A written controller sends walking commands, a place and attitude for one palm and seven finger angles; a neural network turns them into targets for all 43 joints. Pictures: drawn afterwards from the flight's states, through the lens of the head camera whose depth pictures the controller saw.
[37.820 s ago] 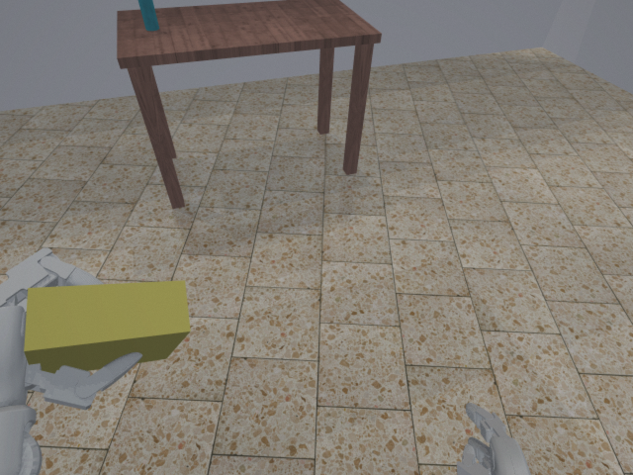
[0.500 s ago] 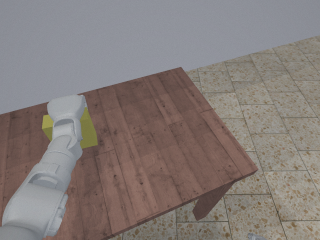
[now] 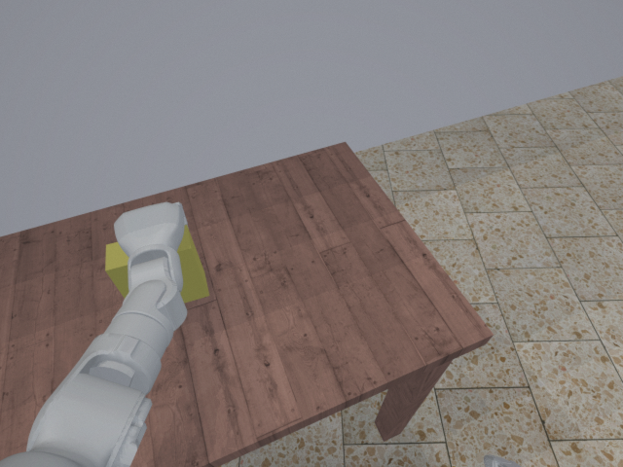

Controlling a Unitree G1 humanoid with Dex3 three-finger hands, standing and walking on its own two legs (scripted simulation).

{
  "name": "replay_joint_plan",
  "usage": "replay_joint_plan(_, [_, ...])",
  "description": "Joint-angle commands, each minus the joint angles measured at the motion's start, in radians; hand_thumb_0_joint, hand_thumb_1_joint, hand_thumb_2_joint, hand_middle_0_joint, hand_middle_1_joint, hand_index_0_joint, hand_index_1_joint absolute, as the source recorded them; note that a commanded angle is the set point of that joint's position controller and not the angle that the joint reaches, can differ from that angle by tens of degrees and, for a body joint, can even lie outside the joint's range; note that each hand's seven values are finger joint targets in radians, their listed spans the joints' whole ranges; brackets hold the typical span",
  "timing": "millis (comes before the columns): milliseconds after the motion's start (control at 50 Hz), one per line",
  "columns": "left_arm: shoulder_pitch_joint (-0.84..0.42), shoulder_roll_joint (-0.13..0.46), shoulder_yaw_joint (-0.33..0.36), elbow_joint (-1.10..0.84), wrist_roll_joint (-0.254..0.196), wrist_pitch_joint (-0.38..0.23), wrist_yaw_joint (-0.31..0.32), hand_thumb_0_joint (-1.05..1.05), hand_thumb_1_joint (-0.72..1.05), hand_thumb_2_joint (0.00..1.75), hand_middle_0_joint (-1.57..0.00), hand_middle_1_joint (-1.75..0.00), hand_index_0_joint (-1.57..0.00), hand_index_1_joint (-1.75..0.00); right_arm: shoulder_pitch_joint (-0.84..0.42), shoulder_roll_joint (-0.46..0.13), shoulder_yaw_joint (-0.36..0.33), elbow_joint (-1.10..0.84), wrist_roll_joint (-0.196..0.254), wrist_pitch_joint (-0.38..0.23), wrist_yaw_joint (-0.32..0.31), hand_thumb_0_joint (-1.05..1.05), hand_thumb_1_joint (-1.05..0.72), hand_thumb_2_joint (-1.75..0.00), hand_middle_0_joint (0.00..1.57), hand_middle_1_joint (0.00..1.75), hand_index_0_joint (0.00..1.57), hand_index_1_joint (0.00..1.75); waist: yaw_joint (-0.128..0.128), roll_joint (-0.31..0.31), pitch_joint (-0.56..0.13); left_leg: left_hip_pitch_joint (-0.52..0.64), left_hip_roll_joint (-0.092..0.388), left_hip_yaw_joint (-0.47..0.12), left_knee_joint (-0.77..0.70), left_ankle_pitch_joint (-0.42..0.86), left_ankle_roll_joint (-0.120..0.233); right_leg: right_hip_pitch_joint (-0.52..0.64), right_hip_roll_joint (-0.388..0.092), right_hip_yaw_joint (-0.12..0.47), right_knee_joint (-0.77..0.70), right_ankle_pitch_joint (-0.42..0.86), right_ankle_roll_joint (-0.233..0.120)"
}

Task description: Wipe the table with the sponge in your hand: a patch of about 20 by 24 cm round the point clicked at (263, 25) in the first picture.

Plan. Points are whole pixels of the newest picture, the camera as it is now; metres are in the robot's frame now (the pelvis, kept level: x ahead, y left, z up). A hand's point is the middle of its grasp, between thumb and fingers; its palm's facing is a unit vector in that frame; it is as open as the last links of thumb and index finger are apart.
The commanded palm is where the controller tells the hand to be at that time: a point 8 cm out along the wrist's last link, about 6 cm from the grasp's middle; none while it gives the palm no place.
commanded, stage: wipe back along the middle lane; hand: left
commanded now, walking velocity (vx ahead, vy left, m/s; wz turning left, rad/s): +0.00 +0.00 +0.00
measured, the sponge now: (165, 279) +0.39 +0.26 -0.02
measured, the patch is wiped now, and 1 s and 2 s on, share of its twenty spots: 0.40 0.60 0.65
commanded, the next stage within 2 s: slide across to the third lane in 1.48 s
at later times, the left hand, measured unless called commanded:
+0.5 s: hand (166, 277) +0.36 +0.23 +0.03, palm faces -0.05 -0.03 -1.00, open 9.5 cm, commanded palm +0.31 +0.21 +0.06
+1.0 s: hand (170, 306) +0.31 +0.21 +0.03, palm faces -0.01 -0.05 -1.00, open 9.5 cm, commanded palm +0.26 +0.19 +0.06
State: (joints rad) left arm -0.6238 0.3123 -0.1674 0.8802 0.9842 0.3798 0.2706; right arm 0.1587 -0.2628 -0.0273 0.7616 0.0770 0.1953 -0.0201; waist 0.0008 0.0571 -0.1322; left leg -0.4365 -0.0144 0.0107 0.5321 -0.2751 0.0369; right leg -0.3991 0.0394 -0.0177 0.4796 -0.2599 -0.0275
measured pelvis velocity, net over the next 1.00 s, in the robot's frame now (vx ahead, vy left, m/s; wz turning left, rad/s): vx -0.01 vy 0.00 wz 0.00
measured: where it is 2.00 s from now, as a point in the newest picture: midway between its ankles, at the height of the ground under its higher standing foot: outside the picture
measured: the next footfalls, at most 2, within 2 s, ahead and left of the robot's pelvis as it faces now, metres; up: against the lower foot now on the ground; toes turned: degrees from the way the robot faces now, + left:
none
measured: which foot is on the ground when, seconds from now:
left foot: down 0.00-1.00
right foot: down 0.00-1.00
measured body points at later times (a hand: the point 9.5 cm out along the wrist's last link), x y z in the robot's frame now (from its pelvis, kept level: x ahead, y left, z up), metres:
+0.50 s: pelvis -0.01 +0.00 +0.00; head +0.00 -0.01 +0.45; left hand +0.36 +0.23 +0.09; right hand +0.17 -0.24 -0.11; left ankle -0.01 +0.09 -0.73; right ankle -0.02 -0.11 -0.73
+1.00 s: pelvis -0.01 +0.00 +0.00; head -0.01 -0.03 +0.45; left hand +0.31 +0.21 +0.09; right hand +0.21 -0.22 -0.09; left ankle -0.01 +0.09 -0.73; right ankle -0.02 -0.11 -0.73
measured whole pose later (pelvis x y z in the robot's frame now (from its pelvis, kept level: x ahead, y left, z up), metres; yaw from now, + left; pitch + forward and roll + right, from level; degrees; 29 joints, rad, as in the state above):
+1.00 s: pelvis -0.01 +0.00 +0.00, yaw +0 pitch +4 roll +0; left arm -0.25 0.25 -0.34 0.39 1.00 0.55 0.24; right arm 0.03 -0.26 0.01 0.67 0.10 0.21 0.01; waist 0.07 0.06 -0.12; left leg -0.31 -0.03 0.02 0.51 -0.27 0.04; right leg -0.29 0.03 -0.01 0.50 -0.28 -0.03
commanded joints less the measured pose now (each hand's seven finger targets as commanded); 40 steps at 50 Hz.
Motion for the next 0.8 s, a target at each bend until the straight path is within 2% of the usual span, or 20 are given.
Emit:
replay_joint_plan(0, [-0.223, 0.113, 0.002, -0.105, 0.016, 0.02, -0.003, 0.0, 0.1, 1.3, -1.2, -1.6, -1.2, -1.6, -0.089, -0.132, -0.028, -0.128, 0.003, -0.033, -0.007, 0.0, -0.9, -0.9, 0.2, 0.3, 0.2, 0.3, -0.003, -0.131, -0.229, 0.122, 0.005, -0.036, -0.029, 0.312, 0.007, 0.157, -0.032, 0.038, -0.029, 0.418, -0.033])
replay_joint_plan(60, [-0.167, 0.116, 0.008, -0.146, 0.018, 0.033, -0.003, 0.0, 0.1, 1.3, -1.2, -1.6, -1.2, -1.6, -0.109, -0.131, -0.031, -0.141, 0.004, -0.034, -0.004, 0.0, -0.9, -0.9, 0.2, 0.3, 0.2, 0.3, 0.012, -0.098, -0.262, 0.144, 0.002, -0.034, -0.032, 0.328, 0.004, 0.18, -0.032, 0.04, -0.025, 0.421, -0.038])
replay_joint_plan(120, [-0.107, 0.089, -0.014, -0.143, 0.011, 0.052, -0.008, 0.0, 0.1, 1.3, -1.2, -1.6, -1.2, -1.6, -0.122, -0.128, -0.024, -0.152, 0.008, -0.035, -0.003, 0.0, -0.9, -0.9, 0.2, 0.3, 0.2, 0.3, 0.02, -0.1, -0.219, 0.132, -0.002, -0.032, -0.04, 0.292, 0.004, 0.162, -0.03, 0.042, -0.036, 0.38, -0.039])
replay_joint_plan(200, [-0.096, 0.087, -0.022, -0.169, 0.011, 0.07, -0.012, 0.0, 0.1, 1.3, -1.2, -1.6, -1.2, -1.6, -0.143, -0.128, -0.02, -0.163, 0.012, -0.032, -0.007, 0.0, -0.9, -0.9, 0.2, 0.3, 0.2, 0.3, 0.02, -0.114, -0.205, 0.137, -0.001, -0.038, -0.05, 0.267, 0.002, 0.151, -0.029, 0.04, -0.041, 0.333, -0.041])
replay_joint_plan(220, [-0.104, 0.054, -0.051, -0.184, 0.01, 0.075, -0.018, 0.0, 0.1, 1.3, -1.2, -1.6, -1.2, -1.6, -0.149, -0.124, -0.019, -0.168, 0.013, -0.033, -0.007, 0.0, -0.9, -0.9, 0.2, 0.3, 0.2, 0.3, 0.016, -0.106, -0.201, 0.144, -0.001, -0.037, -0.051, 0.263, 0.003, 0.141, -0.029, 0.04, -0.045, 0.324, -0.041])
replay_joint_plan(260, [-0.14, 0.036, -0.066, -0.2, 0.01, 0.082, -0.02, 0.0, 0.1, 1.3, -1.2, -1.6, -1.2, -1.6, -0.157, -0.122, -0.021, -0.167, 0.015, -0.031, -0.008, 0.0, -0.9, -0.9, 0.2, 0.3, 0.2, 0.3, 0.004, -0.101, -0.195, 0.159, 0.005, -0.042, -0.054, 0.253, 0.001, 0.122, -0.027, 0.031, -0.046, 0.291, -0.042])
replay_joint_plan(280, [-0.115, 0.057, -0.047, -0.207, 0.005, 0.085, -0.021, 0.0, 0.1, 1.3, -1.2, -1.6, -1.2, -1.6, -0.157, -0.122, -0.019, -0.174, 0.013, -0.032, -0.009, 0.0, -0.9, -0.9, 0.2, 0.3, 0.2, 0.3, 0.018, -0.094, -0.197, 0.16, 0.003, -0.042, -0.056, 0.245, 0.003, 0.127, -0.025, 0.033, -0.05, 0.277, -0.043])
replay_joint_plan(320, [-0.123, 0.06, -0.055, -0.197, 0.012, 0.092, -0.025, 0.0, 0.1, 1.3, -1.2, -1.6, -1.2, -1.6, -0.17, -0.12, -0.012, -0.175, 0.016, -0.03, -0.015, 0.0, -0.9, -0.9, 0.2, 0.3, 0.2, 0.3, 0.016, -0.101, -0.176, 0.155, 0.001, -0.046, -0.067, 0.21, 0.0, 0.111, -0.025, 0.032, -0.058, 0.223, -0.043])
replay_joint_plan(340, [-0.139, 0.04, -0.072, -0.205, 0.015, 0.091, -0.027, 0.0, 0.1, 1.3, -1.2, -1.6, -1.2, -1.6, -0.171, -0.12, -0.011, -0.177, 0.014, -0.03, -0.017, 0.0, -0.9, -0.9, 0.2, 0.3, 0.2, 0.3, 0.008, -0.115, -0.176, 0.158, 0.002, -0.047, -0.066, 0.209, 0.002, 0.104, -0.024, 0.032, -0.058, 0.221, -0.043])
replay_joint_plan(360, [-0.142, 0.023, -0.077, -0.22, 0.01, 0.089, -0.028, 0.0, 0.1, 1.3, -1.2, -1.6, -1.2, -1.6, -0.174, -0.115, -0.015, -0.181, 0.016, -0.031, -0.015, 0.0, -0.9, -0.9, 0.2, 0.3, 0.2, 0.3, 0.008, -0.098, -0.19, 0.171, 0.004, -0.047, -0.065, 0.22, 0.002, 0.108, -0.025, 0.028, -0.054, 0.228, -0.044])
replay_joint_plan(380, [-0.116, 0.047, -0.058, -0.223, 0.014, 0.086, -0.026, 0.0, 0.1, 1.3, -1.2, -1.6, -1.2, -1.6, -0.174, -0.117, -0.015, -0.181, 0.013, -0.031, -0.016, 0.0, -0.9, -0.9, 0.2, 0.3, 0.2, 0.3, 0.021, -0.106, -0.2, 0.177, 0.004, -0.051, -0.063, 0.224, 0.0, 0.112, -0.022, 0.028, -0.05, 0.222, -0.046])
replay_joint_plan(420, [-0.065, 0.002, -0.085, -0.239, 0.008, 0.085, -0.027, 0.0, 0.1, 1.3, -1.2, -1.6, -1.2, -1.6, -0.182, -0.112, -0.013, -0.189, 0.012, -0.034, -0.012, 0.0, -0.9, -0.9, 0.2, 0.3, 0.2, 0.3, 0.026, -0.106, -0.212, 0.186, 0.003, -0.046, -0.054, 0.249, -0.001, 0.119, -0.022, 0.031, -0.044, 0.262, -0.048])
replay_joint_plan(460, [-0.027, 0.0, -0.075, -0.273, 0.001, 0.084, -0.025, 0.0, 0.1, 1.3, -1.2, -1.6, -1.2, -1.6, -0.191, -0.111, -0.014, -0.199, 0.012, -0.035, -0.006, 0.0, -0.9, -0.9, 0.2, 0.3, 0.2, 0.3, 0.035, -0.114, -0.237, 0.19, 0.004, -0.049, -0.052, 0.275, -0.005, 0.145, -0.022, 0.028, -0.032, 0.294, -0.049])
replay_joint_plan(540, [0.065, -0.026, -0.09, -0.313, -0.006, 0.103, -0.019, 0.0, 0.1, 1.3, -1.2, -1.6, -1.2, -1.6, -0.216, -0.109, -0.011, -0.208, 0.012, -0.038, 0.003, 0.0, -0.9, -0.9, 0.2, 0.3, 0.2, 0.3, 0.047, -0.127, -0.197, 0.182, 0.002, -0.049, -0.049, 0.277, -0.007, 0.14, -0.021, 0.039, -0.032, 0.311, -0.05])
replay_joint_plan(560, [0.051, -0.053, -0.118, -0.347, -0.011, 0.108, -0.022, 0.0, 0.1, 1.3, -1.2, -1.6, -1.2, -1.6, -0.231, -0.107, -0.01, -0.215, 0.014, -0.037, 0.007, 0.0, -0.9, -0.9, 0.2, 0.3, 0.2, 0.3, 0.042, -0.114, -0.199, 0.189, 0.003, -0.052, -0.051, 0.291, -0.008, 0.145, -0.022, 0.031, -0.027, 0.322, -0.051])
replay_joint_plan(600, [0.057, -0.029, -0.103, -0.361, -0.017, 0.127, -0.022, 0.0, 0.1, 1.3, -1.2, -1.6, -1.2, -1.6, -0.24, -0.109, -0.007, -0.215, 0.014, -0.034, 0.006, 0.0, -0.9, -0.9, 0.2, 0.3, 0.2, 0.3, 0.045, -0.129, -0.168, 0.182, 0.003, -0.054, -0.058, 0.267, -0.005, 0.141, -0.021, 0.034, -0.036, 0.295, -0.05])
replay_joint_plan(640, [0.076, -0.044, -0.117, -0.377, -0.022, 0.145, -0.027, 0.0, 0.1, 1.3, -1.2, -1.6, -1.2, -1.6, -0.252, -0.107, -0.004, -0.216, 0.016, -0.034, 0.007, 0.0, -0.9, -0.9, 0.2, 0.3, 0.2, 0.3, 0.045, -0.144, -0.152, 0.181, 0.001, -0.051, -0.06, 0.261, -0.004, 0.146, -0.022, 0.036, -0.04, 0.3, -0.049])
replay_joint_plan(700, [0.143, -0.008, -0.084, -0.423, -0.03, 0.155, -0.032, 0.0, 0.1, 1.3, -1.2, -1.6, -1.2, -1.6, -0.265, -0.108, -0.001, -0.224, 0.016, -0.036, 0.007, 0.0, -0.9, -0.9, 0.2, 0.3, 0.2, 0.3, 0.059, -0.153, -0.177, 0.191, -0.004, -0.049, -0.057, 0.282, -0.002, 0.188, -0.024, 0.046, -0.033, 0.345, -0.048])
replay_joint_plan(740, [0.189, -0.019, -0.099, -0.455, -0.033, 0.159, -0.039, 0.0, 0.1, 1.3, -1.2, -1.6, -1.2, -1.6, -0.278, -0.107, 0.003, -0.231, 0.017, -0.038, 0.009, 0.0, -0.9, -0.9, 0.2, 0.3, 0.2, 0.3, 0.064, -0.153, -0.179, 0.191, -0.007, -0.047, -0.058, 0.295, -0.003, 0.202, -0.025, 0.054, -0.03, 0.373, -0.047])
replay_joint_plan(780, [0.182, -0.044, -0.126, -0.487, -0.037, 0.164, -0.047, 0.0, 0.1, 1.3, -1.2, -1.6, -1.2, -1.6, -0.29, -0.103, 0.003, -0.239, 0.019, -0.037, 0.012, 0.0, -0.9, -0.9, 0.2, 0.3, 0.2, 0.3, 0.058, -0.144, -0.153, 0.196, -0.003, -0.052, -0.064, 0.281, -0.001, 0.186, -0.022, 0.046, -0.034, 0.333, -0.048])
